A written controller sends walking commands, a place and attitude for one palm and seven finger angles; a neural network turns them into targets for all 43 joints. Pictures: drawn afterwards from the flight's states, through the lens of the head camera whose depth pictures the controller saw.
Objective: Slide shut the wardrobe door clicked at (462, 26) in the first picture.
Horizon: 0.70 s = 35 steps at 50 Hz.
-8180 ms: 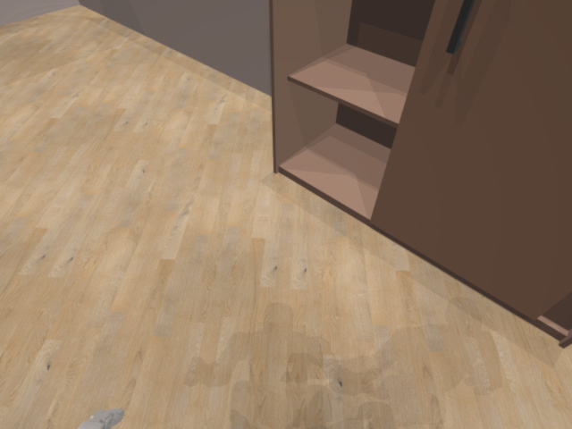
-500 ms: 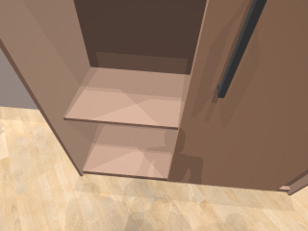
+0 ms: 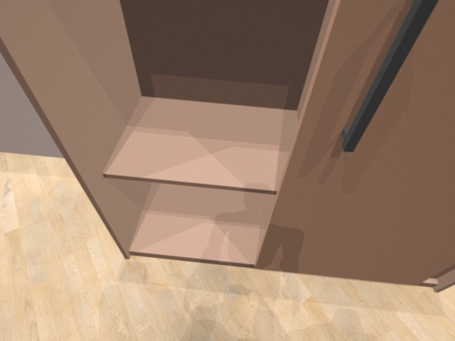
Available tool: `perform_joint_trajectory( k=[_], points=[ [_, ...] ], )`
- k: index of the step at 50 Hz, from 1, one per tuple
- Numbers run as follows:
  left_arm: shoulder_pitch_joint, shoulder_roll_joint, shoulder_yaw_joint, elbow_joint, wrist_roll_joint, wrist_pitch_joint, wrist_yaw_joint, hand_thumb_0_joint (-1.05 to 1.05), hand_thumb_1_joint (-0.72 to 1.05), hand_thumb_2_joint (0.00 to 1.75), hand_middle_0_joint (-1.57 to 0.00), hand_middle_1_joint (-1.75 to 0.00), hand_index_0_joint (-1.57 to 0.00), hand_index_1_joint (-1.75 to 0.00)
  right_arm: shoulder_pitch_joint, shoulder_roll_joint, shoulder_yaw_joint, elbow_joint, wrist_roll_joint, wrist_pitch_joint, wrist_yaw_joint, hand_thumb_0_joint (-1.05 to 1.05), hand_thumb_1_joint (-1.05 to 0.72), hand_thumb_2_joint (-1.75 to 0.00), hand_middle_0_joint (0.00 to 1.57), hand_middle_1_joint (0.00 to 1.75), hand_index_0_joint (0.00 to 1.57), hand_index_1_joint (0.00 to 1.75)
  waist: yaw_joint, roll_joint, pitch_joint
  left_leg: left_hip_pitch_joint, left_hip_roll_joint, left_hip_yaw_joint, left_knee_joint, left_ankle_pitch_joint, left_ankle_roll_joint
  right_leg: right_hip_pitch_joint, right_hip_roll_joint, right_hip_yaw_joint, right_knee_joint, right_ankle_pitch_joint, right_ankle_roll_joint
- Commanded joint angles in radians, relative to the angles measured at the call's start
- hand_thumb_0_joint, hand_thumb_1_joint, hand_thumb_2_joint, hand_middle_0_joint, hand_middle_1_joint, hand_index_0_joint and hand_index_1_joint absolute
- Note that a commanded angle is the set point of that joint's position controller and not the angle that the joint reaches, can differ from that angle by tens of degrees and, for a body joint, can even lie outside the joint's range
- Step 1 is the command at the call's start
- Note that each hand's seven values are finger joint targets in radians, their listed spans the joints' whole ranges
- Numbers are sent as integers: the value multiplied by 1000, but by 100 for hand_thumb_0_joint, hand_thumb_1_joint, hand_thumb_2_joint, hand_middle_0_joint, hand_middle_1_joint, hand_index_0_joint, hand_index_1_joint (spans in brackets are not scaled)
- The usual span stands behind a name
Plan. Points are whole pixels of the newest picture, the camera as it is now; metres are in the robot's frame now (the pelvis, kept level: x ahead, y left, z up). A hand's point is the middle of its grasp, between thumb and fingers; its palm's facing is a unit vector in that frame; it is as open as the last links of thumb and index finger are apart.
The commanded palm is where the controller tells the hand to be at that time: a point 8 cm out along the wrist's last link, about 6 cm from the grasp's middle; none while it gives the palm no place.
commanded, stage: come to a stop and stand still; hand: right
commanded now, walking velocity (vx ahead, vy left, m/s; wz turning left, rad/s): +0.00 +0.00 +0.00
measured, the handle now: (377, 79) +0.49 -0.21 +0.23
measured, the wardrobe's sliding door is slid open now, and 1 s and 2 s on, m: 0.57 0.57 0.57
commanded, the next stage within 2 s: look again from close up in 0.54 s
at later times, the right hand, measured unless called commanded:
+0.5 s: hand out of the picture +0.01 -0.15 -0.17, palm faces +0.05 +0.98 -0.21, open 7.3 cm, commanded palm none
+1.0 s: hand out of the picture +0.00 -0.14 -0.17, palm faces +0.07 +0.98 -0.18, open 7.3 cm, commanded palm none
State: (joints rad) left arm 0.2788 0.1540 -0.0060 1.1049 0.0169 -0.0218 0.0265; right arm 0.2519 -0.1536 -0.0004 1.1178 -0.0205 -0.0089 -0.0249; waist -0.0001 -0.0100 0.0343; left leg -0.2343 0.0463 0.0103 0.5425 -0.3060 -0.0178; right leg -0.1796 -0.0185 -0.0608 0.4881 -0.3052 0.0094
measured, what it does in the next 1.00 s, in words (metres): stands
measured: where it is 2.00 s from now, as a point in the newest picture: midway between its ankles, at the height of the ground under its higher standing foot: outside the picture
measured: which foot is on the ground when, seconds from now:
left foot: down 0.00-1.00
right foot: down 0.00-1.00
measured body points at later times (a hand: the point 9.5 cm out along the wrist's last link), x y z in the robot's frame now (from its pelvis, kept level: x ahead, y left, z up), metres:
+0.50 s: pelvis +0.01 +0.03 +0.00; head +0.03 +0.04 +0.45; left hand +0.01 +0.24 -0.16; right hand +0.01 -0.20 -0.15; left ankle -0.01 +0.13 -0.74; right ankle -0.03 -0.12 -0.74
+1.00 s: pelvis +0.01 +0.03 +0.00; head +0.03 +0.03 +0.45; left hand +0.01 +0.24 -0.16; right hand +0.00 -0.19 -0.16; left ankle -0.01 +0.13 -0.74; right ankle -0.03 -0.12 -0.74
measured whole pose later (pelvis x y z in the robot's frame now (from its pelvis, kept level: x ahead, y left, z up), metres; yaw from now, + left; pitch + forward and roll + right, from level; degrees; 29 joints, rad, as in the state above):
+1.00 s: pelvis +0.01 +0.03 +0.00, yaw -2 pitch +0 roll +0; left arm 0.29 0.13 -0.01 1.14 0.02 -0.02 0.03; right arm 0.28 -0.15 -0.01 1.13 -0.02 -0.02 -0.03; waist -0.01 0.01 0.03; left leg -0.17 0.01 0.07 0.48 -0.30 0.02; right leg -0.14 -0.06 -0.01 0.44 -0.29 0.05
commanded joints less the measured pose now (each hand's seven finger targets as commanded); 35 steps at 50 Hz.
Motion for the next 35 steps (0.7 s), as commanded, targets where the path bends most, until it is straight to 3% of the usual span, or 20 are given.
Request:
perform_joint_trajectory(
  k=[1,5,21,25,31,35],
  points=[
    [64,82,12,-15,-5,-12,7,0,90,90,-20,-30,-20,-30,58,-109,-17,-27,4,-16,-8,0,-90,-90,20,30,20,30,-2,39,6,16,59,-62,-89,250,51,-14,-74,69,-81,203,-40],
    [73,79,11,-6,-4,-13,8,0,90,90,-20,-30,-20,-30,58,-106,-18,-24,7,-18,-10,0,-90,-90,20,30,20,30,0,9,-15,25,59,-61,-86,280,54,7,-78,65,-79,234,-34],
    [77,63,8,11,-5,-5,8,0,90,90,-20,-30,-20,-30,69,-107,-20,-23,6,-22,-9,0,-90,-90,20,30,20,30,-2,38,11,44,60,-53,-134,275,59,-2,-73,60,-80,212,-22],
    [80,69,7,12,-5,-8,9,0,90,90,-20,-30,-20,-30,74,-105,-21,-24,8,-23,-9,0,-90,-90,20,30,20,30,-1,5,-1,50,60,-48,-126,304,60,12,-77,62,-84,245,-19],
    [79,64,7,14,-6,-5,11,0,90,90,-20,-30,-20,-30,82,-101,-21,-18,6,-23,-8,0,-90,-90,20,30,20,30,-2,28,15,52,54,-42,-138,298,59,10,-80,63,-88,238,-21],
    [78,68,7,15,-6,-8,12,0,90,90,-20,-30,-20,-30,86,-98,-21,-15,8,-23,-9,0,-90,-90,20,30,20,30,-5,9,9,57,57,-39,-131,316,58,18,-82,65,-90,263,-20]
  ],
)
